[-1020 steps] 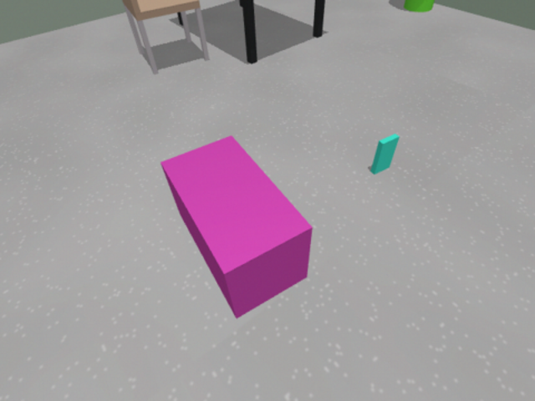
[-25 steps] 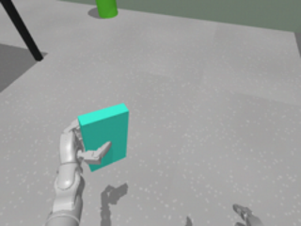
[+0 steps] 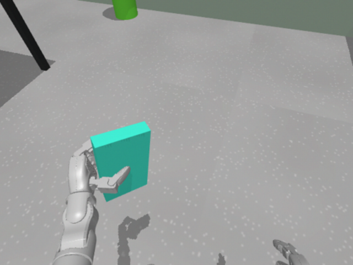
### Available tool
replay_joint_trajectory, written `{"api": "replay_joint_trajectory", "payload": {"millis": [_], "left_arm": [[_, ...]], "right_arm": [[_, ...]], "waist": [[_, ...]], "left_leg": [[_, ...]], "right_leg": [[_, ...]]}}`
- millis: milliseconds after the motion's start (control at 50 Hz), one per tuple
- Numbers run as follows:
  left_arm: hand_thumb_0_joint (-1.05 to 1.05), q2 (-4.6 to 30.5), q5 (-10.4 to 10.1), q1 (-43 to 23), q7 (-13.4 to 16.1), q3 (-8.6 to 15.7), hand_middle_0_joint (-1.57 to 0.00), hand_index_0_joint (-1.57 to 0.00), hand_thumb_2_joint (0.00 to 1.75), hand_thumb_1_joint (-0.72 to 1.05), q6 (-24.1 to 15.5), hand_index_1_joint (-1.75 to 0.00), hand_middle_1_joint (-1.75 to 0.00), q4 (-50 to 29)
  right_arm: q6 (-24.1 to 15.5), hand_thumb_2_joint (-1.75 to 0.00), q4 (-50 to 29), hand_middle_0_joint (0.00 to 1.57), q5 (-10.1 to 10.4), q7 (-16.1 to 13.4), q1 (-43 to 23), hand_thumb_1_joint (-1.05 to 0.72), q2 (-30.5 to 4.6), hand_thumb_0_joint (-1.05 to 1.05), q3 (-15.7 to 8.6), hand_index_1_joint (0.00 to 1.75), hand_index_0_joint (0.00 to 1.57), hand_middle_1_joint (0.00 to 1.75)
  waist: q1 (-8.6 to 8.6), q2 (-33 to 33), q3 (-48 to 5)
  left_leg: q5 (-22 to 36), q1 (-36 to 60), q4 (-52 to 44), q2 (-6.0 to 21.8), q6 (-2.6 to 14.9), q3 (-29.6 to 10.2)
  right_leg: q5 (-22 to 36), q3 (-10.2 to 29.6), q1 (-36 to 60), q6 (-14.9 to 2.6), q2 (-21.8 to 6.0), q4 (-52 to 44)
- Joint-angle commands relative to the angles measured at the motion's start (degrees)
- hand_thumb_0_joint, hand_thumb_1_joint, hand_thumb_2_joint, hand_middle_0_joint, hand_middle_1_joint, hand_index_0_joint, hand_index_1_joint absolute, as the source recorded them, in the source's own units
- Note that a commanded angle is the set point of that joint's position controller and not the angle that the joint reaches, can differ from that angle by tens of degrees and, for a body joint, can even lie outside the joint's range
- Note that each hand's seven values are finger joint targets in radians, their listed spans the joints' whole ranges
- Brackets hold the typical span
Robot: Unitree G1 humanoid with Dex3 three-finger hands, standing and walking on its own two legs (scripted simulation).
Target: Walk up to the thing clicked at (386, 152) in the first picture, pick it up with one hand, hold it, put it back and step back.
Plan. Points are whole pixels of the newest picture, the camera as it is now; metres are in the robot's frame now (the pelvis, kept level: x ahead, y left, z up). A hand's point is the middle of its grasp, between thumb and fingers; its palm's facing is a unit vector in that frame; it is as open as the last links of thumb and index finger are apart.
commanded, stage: hold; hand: left
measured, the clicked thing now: (123, 165) +0.34 +0.15 +0.04
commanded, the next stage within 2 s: crouch in 0.60 s
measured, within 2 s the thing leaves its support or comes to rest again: neither
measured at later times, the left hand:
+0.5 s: hand (109, 166) +0.33 +0.17 +0.05, palm faces +0.16 -0.99 -0.02, open 7.9 cm
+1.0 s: hand (112, 174) +0.33 +0.18 +0.02, palm faces +0.22 -0.97 -0.01, open 8.0 cm
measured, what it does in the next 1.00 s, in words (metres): stands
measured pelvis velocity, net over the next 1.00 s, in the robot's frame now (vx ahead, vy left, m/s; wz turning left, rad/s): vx -0.01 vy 0.00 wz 0.00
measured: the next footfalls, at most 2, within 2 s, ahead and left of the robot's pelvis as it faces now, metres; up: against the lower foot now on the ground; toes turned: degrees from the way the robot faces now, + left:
none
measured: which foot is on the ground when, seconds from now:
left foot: down 0.00-1.00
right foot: down 0.00-1.00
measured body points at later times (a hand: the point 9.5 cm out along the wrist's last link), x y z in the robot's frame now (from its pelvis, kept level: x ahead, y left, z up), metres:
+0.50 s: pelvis +0.00 +0.00 +0.00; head +0.04 +0.00 +0.45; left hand +0.31 +0.23 +0.05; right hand +0.13 -0.25 -0.11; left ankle +0.02 +0.13 -0.70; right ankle +0.00 -0.14 -0.70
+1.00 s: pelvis -0.01 +0.00 -0.01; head +0.05 +0.01 +0.43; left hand +0.31 +0.23 +0.02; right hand +0.12 -0.25 -0.12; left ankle +0.02 +0.13 -0.70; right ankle +0.00 -0.14 -0.70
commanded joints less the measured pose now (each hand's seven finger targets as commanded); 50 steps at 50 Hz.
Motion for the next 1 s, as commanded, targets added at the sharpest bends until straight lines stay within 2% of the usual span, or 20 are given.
{"api": "replay_joint_trajectory", "payload": {"millis": [0, 60, 80, 100, 180, 200, 380, 420, 500, 540, 580, 660, 700, 720, 740, 800, 820, 860, 920, 980], "left_arm": [[0.0, 7.4, -1.24, -17.09, -0.12, 2.92, -1.3, -1.3, 1.27, 0.24, -5.43, -1.45, -1.44, -16.42], [0.0, 6.73, -1.0, -15.88, -0.23, 1.91, -1.3, -1.3, 1.25, 0.25, -4.67, -1.43, -1.42, -15.27], [0.0, 8.32, -1.13, -17.9, 0.02, 3.14, -1.3, -1.3, 1.25, 0.24, -4.82, -1.44, -1.43, -18.01], [0.0, 5.92, -0.91, -15.31, -0.16, 1.44, -1.29, -1.3, 1.24, 0.23, -4.22, -1.43, -1.42, -14.24], [0.0, 6.35, -0.76, -15.95, 0.03, 2.22, -1.3, -1.3, 1.26, 0.25, -3.86, -1.44, -1.43, -12.95], [0.0, 8.33, -1.05, -16.93, 0.08, 4.22, -1.31, -1.31, 1.26, 0.26, -4.21, -1.44, -1.43, -15.21], [0.0, 5.31, -1.07, -15.11, -0.33, 1.26, -1.29, -1.3, 1.24, 0.25, -4.1, -1.43, -1.42, -14.09], [0.0, 7.65, -1.11, -16.53, 0.01, 3.37, -1.3, -1.31, 1.25, 0.23, -4.46, -1.44, -1.43, -16.1], [0.0, 5.91, -0.98, -15.02, -0.04, 1.75, -1.31, -1.31, 1.24, 0.21, -4.48, -1.45, -1.44, -14.88], [0.0, 7.95, -1.08, -18.31, 0.21, 3.22, -1.3, -1.31, 1.24, 0.22, -4.84, -1.44, -1.43, -17.96], [0.0, 6.68, -0.59, -16.79, -0.05, 1.19, -1.3, -1.31, 1.24, 0.23, -4.72, -1.44, -1.43, -17.17], [0.0, 7.64, -1.01, -17.47, 0.17, 3.13, -1.3, -1.3, 1.24, 0.23, -4.6, -1.43, -1.42, -16.11], [0.0, 5.14, -0.62, -15.95, 0.13, 0.4, -1.24, -1.24, 1.28, 0.31, -4.22, -1.39, -1.38, -15.24], [0.0, 6.41, -0.64, -17.39, 0.67, 1.69, -1.23, -1.25, 1.3, 0.35, -4.44, -1.39, -1.39, -17.62], [0.0, 5.54, -0.42, -12.47, 0.94, 2.22, -1.23, -1.25, 1.3, 0.34, -3.61, -1.4, -1.4, -10.82], [0.0, 6.31, -0.54, -15.45, 1.84, 3.81, -1.23, -1.25, 1.3, 0.34, -4.74, -1.39, -1.39, -11.89], [0.0, 4.76, -0.38, -14.05, 2.06, 2.82, -1.22, -1.25, 1.3, 0.34, -4.82, -1.39, -1.4, -9.83], [0.0, 5.86, -0.07, -16.39, 2.51, 4.26, -1.21, -1.23, 1.3, 0.34, -6.52, -1.38, -1.39, -10.28], [0.0, 4.83, 0.83, -17.39, 2.67, 3.57, -1.21, -1.23, 1.3, 0.32, -8.91, -1.38, -1.39, -6.63], [0.0, 7.09, 1.31, -19.25, 2.73, 6.62, -1.2, -1.23, 1.3, 0.32, -12.18, -1.38, -1.39, -2.93]], "right_arm": [[-2.69, -0.91, -7.06, 0.2, 0.3, -0.76, -1.45, -0.92, -7.76, 0.0, -2.58, 0.3, 0.2, 0.3], [-2.48, -0.91, -7.47, 0.2, 0.33, -0.86, -1.54, -0.92, -7.7, 0.0, -2.34, 0.3, 0.2, 0.3], [-2.39, -0.91, -7.4, 0.2, 0.44, -1.0, -1.67, -0.92, -7.75, 0.0, -2.44, 0.3, 0.2, 0.3], [-2.46, -0.91, -7.21, 0.2, 0.3, -0.91, -1.32, -0.92, -7.45, 0.0, -2.27, 0.3, 0.2, 0.3], [-2.33, -0.91, -7.32, 0.2, 0.37, -1.01, -1.82, -0.92, -7.55, 0.0, -2.4, 0.3, 0.2, 0.3], [-2.32, -0.91, -7.32, 0.2, 0.33, -1.03, -2.2, -0.92, -7.6, 0.0, -2.44, 0.3, 0.2, 0.3], [-2.74, -0.91, -7.38, 0.2, 0.33, -0.76, -1.81, -0.92, -7.77, 0.0, -2.64, 0.3, 0.2, 0.3], [-2.7, -0.91, -7.7, 0.2, 0.37, -0.8, -2.1, -0.92, -7.88, 0.0, -2.7, 0.3, 0.2, 0.3], [-2.64, -0.91, -7.82, 0.2, 0.35, -0.82, -2.36, -0.92, -7.4, 0.0, -2.33, 0.3, 0.2, 0.3], [-2.77, -0.91, -7.48, 0.2, 0.39, -0.91, -2.18, -0.92, -7.74, 0.0, -2.61, 0.3, 0.2, 0.3], [-2.54, -0.91, -7.56, 0.2, 0.31, -0.97, -2.1, -0.92, -7.59, 0.0, -2.44, 0.3, 0.2, 0.3], [-2.71, -0.9, -7.34, 0.2, 0.3, -0.82, -2.27, -0.92, -7.67, 0.0, -2.59, 0.3, 0.2, 0.3], [-2.61, -0.91, -7.93, 0.2, 0.2, -0.66, -2.2, -0.9, -7.68, 0.0, -2.58, 0.3, 0.2, 0.3], [-2.72, -0.91, -7.88, 0.2, 0.18, -0.56, -1.83, -0.9, -7.76, 0.0, -2.67, 0.3, 0.2, 0.3], [-2.64, -0.91, -7.48, 0.2, 0.3, -0.54, -1.79, -0.91, -7.9, 0.0, -2.73, 0.3, 0.2, 0.3], [-2.6, -0.91, -7.61, 0.2, 0.07, -0.41, -2.6, -0.91, -7.33, 0.0, -2.61, 0.3, 0.2, 0.3], [-2.5, -0.91, -7.38, 0.2, -0.15, -0.42, -2.06, -0.9, -7.19, 0.0, -2.55, 0.3, 0.2, 0.3], [-2.56, -0.91, -7.04, 0.2, -0.41, -0.07, -2.28, -0.9, -7.25, 0.0, -2.86, 0.3, 0.2, 0.3], [-2.64, -0.91, -6.36, 0.2, -1.04, 0.32, -1.4, -0.9, -7.77, 0.0, -3.5, 0.3, 0.2, 0.3], [-2.65, -0.91, -5.8, 0.2, -1.49, 0.66, -1.47, -0.9, -7.76, 0.0, -3.86, 0.3, 0.2, 0.3]], "waist": [[0.44, 0.45, -16.58], [-0.01, -0.71, -15.85], [0.27, -0.12, -16.52], [-0.37, -1.14, -15.86], [-0.26, -1.84, -13.05], [0.52, -0.36, -14.42], [-0.43, -0.24, -15.06], [0.21, -0.16, -15.76], [-0.19, -1.18, -13.67], [0.25, 0.07, -15.78], [-0.18, 1.4, -15.18], [0.39, 0.12, -14.38], [-0.13, 0.17, -15.55], [0.15, 1.14, -15.45], [0.22, -0.35, -13.83], [0.23, -2.2, -12.86], [-0.37, -2.82, -13.1], [-0.07, -1.76, -11.8], [-1.14, -1.88, -13.77], [-0.97, -1.53, -14.97]], "left_leg": [[12.54, 9.41, -6.22, -2.19, 1.1, 0.89], [13.45, 8.8, -6.1, -2.15, 1.28, 0.87], [13.2, 9.06, -6.19, -2.3, 1.3, 1.01], [13.75, 9.14, -6.06, -2.17, 1.41, 0.83], [10.22, 7.63, -6.74, -2.24, 1.49, 0.96], [10.29, 8.01, -6.61, -2.47, 1.47, 1.19], [13.33, 9.54, -6.45, -1.92, 1.24, 0.52], [13.42, 9.15, -6.09, -2.14, 1.34, 0.76], [11.13, 8.25, -6.52, -2.23, 1.44, 0.91], [11.89, 9.32, -6.56, -2.15, 1.35, 0.9], [12.6, 10.02, -6.6, -2.21, 1.18, 0.93], [10.4, 8.39, -6.74, -2.2, 1.29, 0.86], [10.99, 9.57, -6.97, -2.08, 1.2, 0.69], [10.97, 9.29, -6.97, -2.12, 1.07, 0.7], [11.2, 8.57, -6.79, -2.01, 1.13, 0.64], [9.27, 5.53, -5.79, -2.26, 1.6, 0.83], [9.87, 5.36, -5.06, -2.32, 1.77, 0.97], [7.51, 3.28, -4.61, -2.24, 1.58, 0.73], [7.75, 1.48, -1.97, -1.93, 1.53, 0.28], [5.68, -3.25, 2.11, -2.23, 1.61, 0.5]], "right_leg": [[15.29, -0.81, 5.51, -1.53, 1.95, -5.56], [16.49, -0.81, 5.97, -1.35, 1.99, -5.72], [16.43, -0.6, 6.36, -1.32, 1.84, -6.21], [16.97, -0.73, 6.1, -1.24, 1.93, -5.81], [13.59, -0.79, 4.42, -1.25, 1.8, -6.64], [13.6, -0.49, 5.13, -1.23, 1.6, -6.95], [15.84, -1.12, 4.79, -1.53, 2.09, -5.51], [16.18, -0.83, 5.58, -1.41, 1.9, -5.87], [14.01, -0.85, 5.0, -1.34, 1.89, -6.48], [14.87, -0.7, 5.53, -1.47, 1.8, -6.09], [15.32, -0.73, 5.09, -1.54, 1.8, -6.01], [13.27, -0.88, 4.72, -1.56, 1.8, -6.37], [13.67, -1.07, 5.02, -1.64, 2.02, -6.22], [13.53, -1.1, 4.76, -1.76, 2.06, -5.97], [13.49, -1.28, 4.02, -1.71, 2.13, -5.86], [12.54, -0.94, 3.23, -1.31, 1.76, -5.92], [13.53, -0.7, 2.55, -1.14, 1.65, -5.55], [10.84, -0.88, 0.35, -1.49, 1.7, -4.39], [10.95, -0.82, -3.28, -1.8, 1.88, -1.32], [9.34, -0.11, -7.17, -1.86, 1.48, 1.93]]}}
